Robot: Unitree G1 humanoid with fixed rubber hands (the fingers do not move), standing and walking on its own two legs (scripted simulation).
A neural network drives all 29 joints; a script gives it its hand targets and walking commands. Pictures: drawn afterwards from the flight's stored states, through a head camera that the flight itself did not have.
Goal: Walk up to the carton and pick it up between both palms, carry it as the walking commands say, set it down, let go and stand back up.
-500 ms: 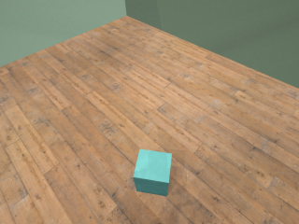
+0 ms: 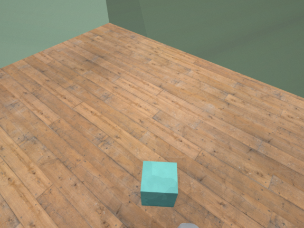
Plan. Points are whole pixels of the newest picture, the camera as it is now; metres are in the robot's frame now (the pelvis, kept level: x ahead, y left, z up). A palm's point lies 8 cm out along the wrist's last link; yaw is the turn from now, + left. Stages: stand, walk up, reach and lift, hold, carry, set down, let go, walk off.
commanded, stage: walk up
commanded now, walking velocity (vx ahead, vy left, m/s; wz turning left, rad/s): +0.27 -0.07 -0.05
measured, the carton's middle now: (158, 184) +0.48 -0.06 -0.66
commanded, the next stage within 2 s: none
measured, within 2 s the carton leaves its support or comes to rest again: neither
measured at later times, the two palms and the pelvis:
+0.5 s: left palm (85, 219) +0.19 +0.20 -0.14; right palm out of the picture +0.04 -0.24 -0.15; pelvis +0.12 -0.03 -0.01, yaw +0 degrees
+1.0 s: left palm out of the picture +0.12 +0.21 -0.14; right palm out of the picture +0.10 -0.35 -0.12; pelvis +0.06 -0.06 -0.01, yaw -2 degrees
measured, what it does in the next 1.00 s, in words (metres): steps on the spot: right foot, then left foot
